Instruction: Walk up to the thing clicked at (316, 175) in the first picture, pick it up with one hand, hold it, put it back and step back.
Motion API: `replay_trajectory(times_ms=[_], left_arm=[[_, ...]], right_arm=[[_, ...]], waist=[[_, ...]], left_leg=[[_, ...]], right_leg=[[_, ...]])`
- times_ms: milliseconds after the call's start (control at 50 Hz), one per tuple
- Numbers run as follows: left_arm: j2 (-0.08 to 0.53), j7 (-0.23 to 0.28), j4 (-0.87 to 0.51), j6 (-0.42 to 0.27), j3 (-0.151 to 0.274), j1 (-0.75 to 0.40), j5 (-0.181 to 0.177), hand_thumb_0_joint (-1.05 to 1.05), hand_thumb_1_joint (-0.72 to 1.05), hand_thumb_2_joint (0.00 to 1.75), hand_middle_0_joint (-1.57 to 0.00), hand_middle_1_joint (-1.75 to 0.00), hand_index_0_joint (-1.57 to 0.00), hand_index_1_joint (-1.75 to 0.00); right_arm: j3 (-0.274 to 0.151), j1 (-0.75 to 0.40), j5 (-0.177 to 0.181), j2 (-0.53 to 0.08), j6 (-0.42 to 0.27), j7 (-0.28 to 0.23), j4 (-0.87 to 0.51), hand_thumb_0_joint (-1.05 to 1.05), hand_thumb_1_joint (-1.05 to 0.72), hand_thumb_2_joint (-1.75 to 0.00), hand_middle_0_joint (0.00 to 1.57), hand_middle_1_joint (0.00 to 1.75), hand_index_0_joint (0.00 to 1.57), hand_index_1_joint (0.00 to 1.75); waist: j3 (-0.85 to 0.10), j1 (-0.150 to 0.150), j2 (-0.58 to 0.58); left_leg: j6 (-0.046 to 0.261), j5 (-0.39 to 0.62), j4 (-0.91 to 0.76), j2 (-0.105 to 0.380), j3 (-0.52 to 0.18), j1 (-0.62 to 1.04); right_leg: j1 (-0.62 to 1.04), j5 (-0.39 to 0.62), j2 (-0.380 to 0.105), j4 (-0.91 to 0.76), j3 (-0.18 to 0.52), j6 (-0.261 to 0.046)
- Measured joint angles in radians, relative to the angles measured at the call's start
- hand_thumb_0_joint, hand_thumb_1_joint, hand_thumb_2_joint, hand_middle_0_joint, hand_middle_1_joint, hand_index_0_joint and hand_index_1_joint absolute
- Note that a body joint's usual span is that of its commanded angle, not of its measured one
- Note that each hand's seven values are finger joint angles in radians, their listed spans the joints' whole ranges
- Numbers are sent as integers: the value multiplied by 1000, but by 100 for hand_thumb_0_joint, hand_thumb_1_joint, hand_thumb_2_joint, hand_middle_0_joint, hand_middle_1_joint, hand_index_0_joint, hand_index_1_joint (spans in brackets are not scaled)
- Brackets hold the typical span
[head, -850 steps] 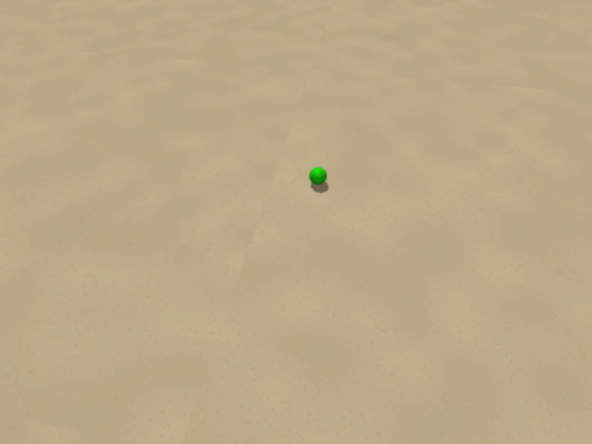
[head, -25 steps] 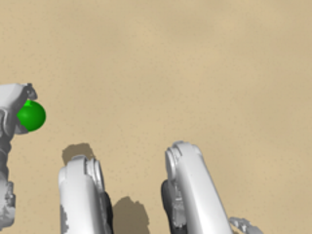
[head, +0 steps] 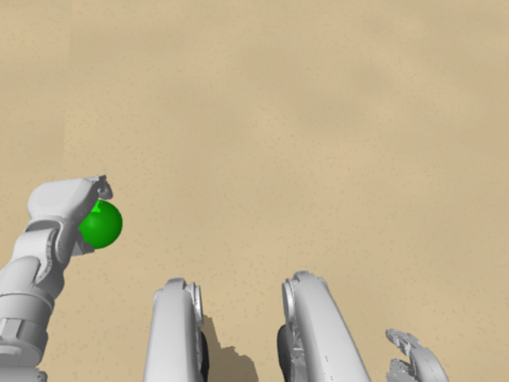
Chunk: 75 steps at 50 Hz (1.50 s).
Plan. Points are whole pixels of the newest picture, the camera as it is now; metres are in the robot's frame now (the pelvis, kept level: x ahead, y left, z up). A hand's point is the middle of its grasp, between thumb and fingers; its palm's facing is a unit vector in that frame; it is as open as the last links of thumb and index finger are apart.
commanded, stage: lift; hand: left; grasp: from above
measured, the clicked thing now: (95, 224) +0.41 +0.27 -0.13
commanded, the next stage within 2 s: hold in 0.88 s
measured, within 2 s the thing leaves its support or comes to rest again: neither
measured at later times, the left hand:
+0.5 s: hand (35, 200) +0.36 +0.25 +0.09, palm faces -0.44 -0.09 -0.89, open 10.7 cm
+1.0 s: hand (21, 143) +0.39 +0.23 +0.16, palm faces -0.43 -0.10 -0.90, open 10.6 cm
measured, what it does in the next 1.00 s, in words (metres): rises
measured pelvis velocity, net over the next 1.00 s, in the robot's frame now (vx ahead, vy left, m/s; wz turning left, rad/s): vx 0.08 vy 0.00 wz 0.03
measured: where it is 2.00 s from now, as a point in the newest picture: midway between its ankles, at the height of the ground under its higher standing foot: outside the picture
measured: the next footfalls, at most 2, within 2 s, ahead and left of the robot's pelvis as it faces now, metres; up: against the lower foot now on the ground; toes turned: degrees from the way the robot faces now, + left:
none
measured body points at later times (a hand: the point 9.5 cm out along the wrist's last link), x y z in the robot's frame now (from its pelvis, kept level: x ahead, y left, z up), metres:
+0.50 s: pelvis +0.04 +0.00 +0.17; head +0.11 +0.01 +0.61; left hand +0.38 +0.25 +0.14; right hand +0.15 -0.26 +0.05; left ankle +0.10 +0.12 -0.47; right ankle +0.09 -0.14 -0.47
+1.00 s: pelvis +0.08 +0.00 +0.23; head +0.13 -0.01 +0.68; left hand +0.40 +0.23 +0.21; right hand +0.17 -0.27 +0.11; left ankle +0.10 +0.12 -0.47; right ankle +0.09 -0.14 -0.47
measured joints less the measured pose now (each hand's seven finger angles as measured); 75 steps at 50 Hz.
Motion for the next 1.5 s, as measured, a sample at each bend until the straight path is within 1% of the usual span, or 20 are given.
replay_trajectory(times_ms=[140, 260, 380, 500, 620, 720, 800, 900, 1100, 1240, 1380, 1500], left_arm=[[-46, 6, -49, 38, -32, 90, -12, -3, -10, 69, -63, -77, -55, -72], [-69, 14, -35, 52, -56, 135, -20, -3, -10, 69, -64, -77, -55, -72], [-95, 21, 8, 60, -84, 151, -24, -3, -9, 67, -64, -76, -55, -72], [-136, 48, 45, 55, -105, 161, -14, -3, -7, 65, -64, -75, -56, -71], [-166, 85, 91, 71, -114, 148, 0, -2, -7, 63, -65, -74, -57, -71], [-179, 92, 109, 90, -113, 137, -12, -2, -7, 62, -66, -73, -57, -70], [-185, 85, 112, 101, -113, 142, -22, -2, -7, 62, -67, -73, -58, -70], [-193, 73, 96, 97, -120, 164, -30, -2, -7, 61, -68, -72, -59, -69], [-201, 75, 87, 90, -135, 173, -9, -2, -8, 61, -68, -71, -59, -69], [-195, 40, 76, 88, -137, 169, -14, -2, -7, 60, -68, -71, -59, -69], [-186, -9, 32, 77, -141, 190, -13, -2, -7, 59, -69, -71, -60, -68], [-188, -22, -8, 75, -145, 210, -7, -2, -7, 59, -69, -70, -60, -68]], right_arm=[[6, 3, 17, 13, -3, -31, 17, 0, -92, -90, 20, 30, 21, 30], [11, 25, 27, 22, -20, -58, 38, 1, -92, -90, 20, 30, 21, 30], [5, 56, 34, 21, -45, -73, 49, 1, -92, -90, 20, 30, 21, 30], [-2, 81, 34, 16, -60, -80, 59, 1, -92, -90, 20, 30, 21, 30], [-8, 95, 32, 15, -62, -80, 72, 1, -91, -90, 20, 30, 21, 30], [-12, 105, 29, 14, -58, -76, 80, 1, -91, -90, 20, 30, 21, 30], [-17, 115, 30, 13, -54, -73, 80, 1, -91, -90, 20, 30, 21, 30], [-23, 124, 32, 10, -50, -72, 79, 1, -91, -90, 20, 30, 21, 30], [-29, 109, 37, 9, -42, -71, 86, 1, -91, -90, 20, 30, 21, 30], [-33, 100, 40, 7, -32, -67, 80, 1, -91, -90, 20, 30, 21, 30], [-33, 96, 46, 5, -15, -67, 56, 1, -91, -90, 20, 30, 21, 30], [-32, 93, 48, 4, -2, -66, 44, 1, -91, -90, 20, 30, 21, 30]], waist=[[6, 8, 4], [10, 12, 4], [18, 17, 4], [35, 19, 1], [56, 18, -4], [76, 16, -4], [86, 17, -3], [96, 23, -1], [104, 39, -6], [102, 47, -5], [109, 55, -3], [119, 67, -1]], left_leg=[[0, 30, -185, 3, 21, 222], [-1, 61, -350, 4, 38, 419], [-4, 92, -498, 5, 52, 585], [-7, 123, -632, 4, 64, 732], [-11, 152, -750, 5, 77, 858], [-13, 178, -840, 4, 84, 949], [-14, 197, -906, 2, 91, 1012], [-14, 216, -979, -1, 97, 1085], [-15, 244, -1086, -8, 107, 1199], [-14, 257, -1141, -10, 113, 1264], [-13, 269, -1180, -11, 121, 1311], [-13, 282, -1207, -13, 123, 1342]], right_leg=[[213, 38, 0, -184, 11, -1], [400, 73, 0, -345, 21, -3], [559, 107, 0, -490, 28, -5], [700, 140, -1, -621, 36, -6], [818, 171, 0, -733, 45, -9], [905, 196, 0, -820, 49, -11], [964, 215, -1, -882, 54, -12], [1035, 235, -3, -952, 57, -11], [1143, 260, -9, -1053, 64, -11], [1205, 275, -11, -1106, 69, -10], [1247, 287, -12, -1141, 76, -9], [1276, 298, -13, -1164, 77, -10]])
